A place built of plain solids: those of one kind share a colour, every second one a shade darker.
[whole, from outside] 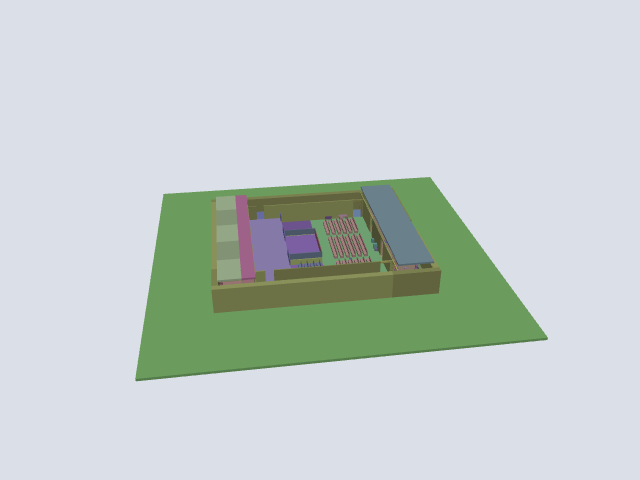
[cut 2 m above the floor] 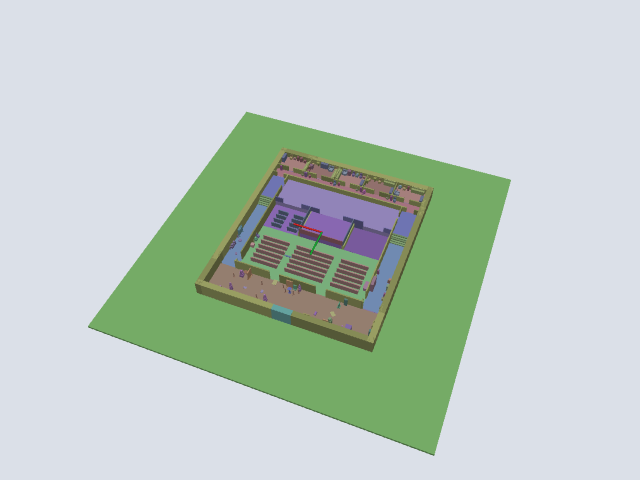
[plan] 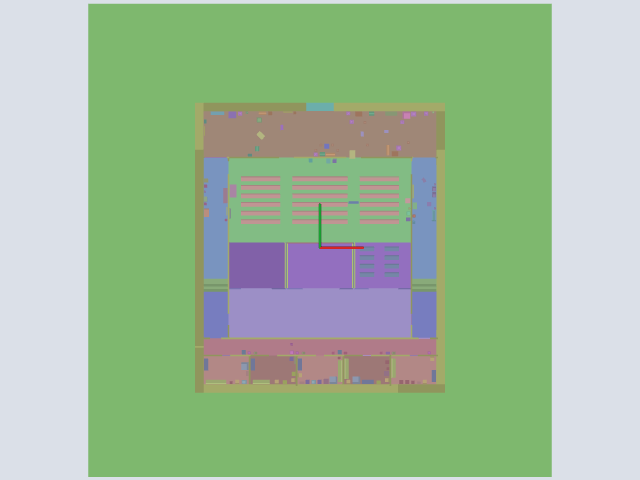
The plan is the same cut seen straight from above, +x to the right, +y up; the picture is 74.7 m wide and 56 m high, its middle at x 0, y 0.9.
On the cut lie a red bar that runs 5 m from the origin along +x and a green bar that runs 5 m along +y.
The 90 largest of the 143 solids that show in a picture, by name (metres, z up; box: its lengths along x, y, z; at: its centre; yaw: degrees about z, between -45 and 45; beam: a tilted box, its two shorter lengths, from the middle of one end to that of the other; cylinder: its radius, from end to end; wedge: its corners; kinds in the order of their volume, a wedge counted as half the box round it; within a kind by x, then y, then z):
{
 "ground_under_all_1": {"box": [54.06, 55.2, 0.4], "at": [0.0, 0.85, -0.75]},
 "wall_1": {"box": [1.0, 5.25, 4.14], "at": [-14.08, -14.3, 1.47]},
 "wall_2": {"box": [1.0, 22.9, 4.14], "at": [-14.08, -0.03, 1.47]},
 "wall_3": {"box": [1.0, 7.3, 4.14], "at": [-14.08, 13.28, 1.47]},
 "wall_4": {"box": [2.36, 0.2, 4.14], "at": [-12.6, -12.57, 1.47]},
 "wall_5": {"box": [7.27, 1.0, 4.14], "at": [-10.94, -16.43, 1.47]},
 "wall_6": {"box": [0.2, 1.68, 4.14], "at": [-10.68, -9.84, 1.47]},
 "wall_7": {"box": [0.2, 16.28, 4.14], "at": [-10.68, 0.44, 1.47]},
 "wall_8": {"box": [2.36, 0.2, 4.14], "at": [-9.28, -12.57, 1.47]},
 "wall_9": {"box": [0.2, 3.65, 4.14], "at": [-8.21, -14.3, 1.47]},
 "wall_10": {"box": [12.98, 1.0, 4.14], "at": [-8.09, 16.43, 1.47]},
 "wall_11": {"box": [6.1, 0.2, 4.14], "at": [-7.83, 10.53, 1.47]},
 "wall_12": {"box": [6.0, 0.2, 4.14], "at": [-7.78, 10.53, 1.47]},
 "wall_13": {"box": [2.36, 0.2, 4.14], "at": [-7.13, -12.57, 1.47]},
 "wall_14": {"box": [7.27, 1.0, 4.14], "at": [-5.47, -16.43, 1.47]},
 "wall_15": {"box": [2.36, 0.2, 4.14], "at": [-3.81, -12.57, 1.47]},
 "wall_16": {"box": [4.52, 0.2, 4.14], "at": [-2.73, -12.57, 1.47]},
 "wall_17": {"box": [7.27, 1.0, 4.14], "at": [0.0, -16.43, 1.47]},
 "wall_18": {"box": [21.55, 0.2, 4.14], "at": [0.0, -10.57, 1.47]},
 "wall_19": {"box": [6.15, 0.2, 4.14], "at": [0.0, 10.53, 1.47]},
 "wall_20": {"box": [6.15, 0.2, 4.14], "at": [0.0, 10.53, 1.47]},
 "wall_21": {"box": [2.36, 0.2, 4.14], "at": [3.81, -12.57, 1.47]},
 "wall_22": {"box": [7.27, 1.0, 4.14], "at": [5.47, -16.43, 1.47]},
 "wall_23": {"box": [2.36, 0.2, 4.14], "at": [7.13, -12.57, 1.47]},
 "wall_24": {"box": [6.0, 0.2, 4.14], "at": [7.78, 10.53, 1.47]},
 "wall_25": {"box": [6.1, 0.2, 4.14], "at": [7.83, 10.53, 1.47]},
 "wall_26": {"box": [12.98, 1.0, 4.14], "at": [8.09, 16.43, 1.47]},
 "wall_27": {"box": [0.2, 3.65, 4.14], "at": [8.21, -14.3, 1.47]},
 "wall_28": {"box": [2.36, 0.2, 4.14], "at": [9.28, -12.57, 1.47]},
 "wall_29": {"box": [0.2, 1.68, 4.14], "at": [10.68, -9.84, 1.47]},
 "wall_30": {"box": [0.2, 16.28, 4.14], "at": [10.68, 0.44, 1.47]},
 "wall_31": {"box": [7.27, 1.0, 4.14], "at": [10.94, -16.43, 1.47]},
 "wall_32": {"box": [2.36, 0.2, 4.14], "at": [12.6, -12.57, 1.47]},
 "wall_33": {"box": [1.0, 5.25, 4.14], "at": [14.08, -14.3, 1.47]},
 "wall_34": {"box": [1.0, 3.8, 4.14], "at": [14.08, -11.57, 1.47]},
 "wall_35": {"box": [1.0, 22.9, 4.14], "at": [14.08, -0.03, 1.47]},
 "wall_36": {"box": [1.0, 7.3, 4.14], "at": [14.08, 13.28, 1.47]},
 "floor_stage_1": {"box": [21.35, 5.85, 1.53], "at": [0.0, -7.65, 0.17]},
 "floor_dressing_1": {"box": [5.47, 3.45, 1.53], "at": [-10.94, -14.3, 0.17]},
 "floor_dressing_2": {"box": [5.47, 3.45, 1.53], "at": [-5.47, -14.3, 0.17]},
 "floor_dressing_3": {"box": [5.47, 3.45, 1.53], "at": [0.0, -14.3, 0.17]},
 "floor_dressing_4": {"box": [5.47, 3.45, 1.53], "at": [5.47, -14.3, 0.17]},
 "floor_dressing_5": {"box": [5.47, 3.45, 1.53], "at": [10.94, -14.3, 0.17]},
 "floor_parterre_1": {"box": [21.35, 9.91, 0.6], "at": [0.0, 5.57, -0.3]},
 "floor_lift_1": {"box": [6.55, 5.34, 0.6], "at": [-7.4, -2.06, -0.3]},
 "floor_lift_2": {"box": [7.45, 5.34, 1.53], "at": [0.0, -2.06, 0.17]},
 "floor_lift_3": {"box": [6.55, 5.34, 0.6], "at": [7.4, -2.06, -0.3]},
 "floor_foyer_1": {"box": [27.35, 5.5, 0.6], "at": [0.0, 13.28, -0.3]},
 "floor_back_corridor_1": {"box": [27.35, 2.0, 1.53], "at": [0.0, -11.57, 0.17]},
 "floor_promenade_1": {"box": [3.0, 14.15, 0.6], "at": [-12.18, 3.45, -0.3]},
 "floor_promenade_2": {"box": [3.0, 14.15, 0.6], "at": [12.18, 3.45, -0.3]},
 "floor_walk_1": {"box": [3.0, 5.45, 1.53], "at": [-12.18, -7.85, 0.17]},
 "floor_walk_2": {"box": [3.0, 5.45, 1.53], "at": [12.18, -7.85, 0.17]},
 "ceil_foyer_1": {"box": [27.35, 5.5, 0.3], "at": [0.0, 13.28, 4.55]},
 "ceil_dressing_1": {"box": [5.47, 3.45, 0.3], "at": [-10.94, -14.3, 4.33]},
 "ceil_dressing_2": {"box": [5.47, 3.45, 0.3], "at": [-5.47, -14.3, 4.33]},
 "ceil_dressing_3": {"box": [5.47, 3.45, 0.3], "at": [0.0, -14.3, 4.33]},
 "ceil_dressing_4": {"box": [5.47, 3.45, 0.3], "at": [5.47, -14.3, 4.33]},
 "ceil_dressing_5": {"box": [5.47, 3.45, 0.3], "at": [10.94, -14.3, 4.33]},
 "ceil_back_corridor_1": {"box": [27.35, 2.0, 0.3], "at": [0.0, -11.57, 4.33]},
 "door_leaf_1": {"box": [3.2, 0.97, 3.87], "at": [0.0, 16.44, 1.33]},
 "seats_parterre_1": {"box": [6.45, 0.44, 0.45], "at": [0.0, 2.99, 0.22]},
 "seats_parterre_2": {"box": [6.45, 0.44, 0.45], "at": [0.0, 3.99, 0.22]},
 "seats_parterre_3": {"box": [6.45, 0.44, 0.45], "at": [0.0, 4.99, 0.22]},
 "seats_parterre_4": {"box": [6.45, 0.44, 0.45], "at": [0.0, 5.99, 0.22]},
 "seats_parterre_5": {"box": [6.45, 0.44, 0.45], "at": [0.0, 6.99, 0.22]},
 "seats_parterre_6": {"box": [6.45, 0.44, 0.45], "at": [0.0, 7.99, 0.22]},
 "seats_parterre_7": {"box": [4.6, 0.44, 0.45], "at": [6.92, 6.99, 0.22]},
 "seats_parterre_8": {"box": [4.6, 0.44, 0.45], "at": [6.92, 7.99, 0.22]},
 "tread_walk_1": {"box": [2.8, 0.3, 1.53], "at": [-12.18, -4.97, 0.17]},
 "tread_walk_2": {"box": [2.8, 0.3, 1.34], "at": [-12.18, -4.67, 0.07]},
 "tread_walk_3": {"box": [2.8, 0.3, 1.16], "at": [-12.18, -4.38, -0.02]},
 "tread_walk_4": {"box": [2.8, 0.3, 1.53], "at": [12.18, -4.97, 0.17]},
 "tread_walk_5": {"box": [2.8, 0.3, 1.34], "at": [12.18, -4.67, 0.07]},
 "tread_walk_6": {"box": [2.8, 0.3, 1.16], "at": [12.18, -4.38, -0.02]},
 "floor_tongue_1": {"box": [0.4, 5.34, 1.53], "at": [-3.92, -2.06, 0.17]},
 "floor_tongue_2": {"box": [0.4, 5.34, 1.53], "at": [3.92, -2.06, 0.17]},
 "costume_rail_dressing_1": {"box": [0.5, 1.4, 1.66], "at": [-13.29, -13.62, 1.75]},
 "costume_rail_dressing_2": {"box": [0.5, 1.4, 1.66], "at": [-7.83, -13.62, 1.75]},
 "costume_rail_dressing_3": {"box": [0.5, 1.4, 1.66], "at": [-2.35, -13.62, 1.75]},
 "costume_rail_dressing_4": {"box": [1.4, 0.5, 1.66], "at": [5.58, -15.64, 1.75]},
 "costume_rail_dressing_5": {"box": [0.5, 1.4, 1.66], "at": [13.29, -14.97, 1.75]},
 "rail_tongue_1": {"box": [0.12, 5.34, 2.58], "at": [-3.92, -2.06, 0.69]},
 "rail_tongue_2": {"box": [0.12, 5.34, 2.58], "at": [3.92, -2.06, 0.69]},
 "dressing_table_dressing_1": {"box": [2.4, 0.5, 0.77], "at": [-12.12, -15.64, 1.31]},
 "dressing_table_dressing_2": {"box": [0.5, 2.55, 0.77], "at": [2.35, -14.4, 1.31]},
 "dressing_table_dressing_3": {"box": [0.5, 2.4, 0.77], "at": [3.12, -14.12, 1.31]},
 "rail_lift_1": {"box": [7.73, 0.12, 2.58], "at": [0.0, 0.56, 0.69]},
 "lockers_promenade_1": {"box": [0.48, 1.8, 1.8], "at": [-11.04, 6.08, 0.9]},
 "machine_foyer_1": {"box": [0.9, 0.8, 1.73], "at": [-10.22, 15.49, 0.96]}
}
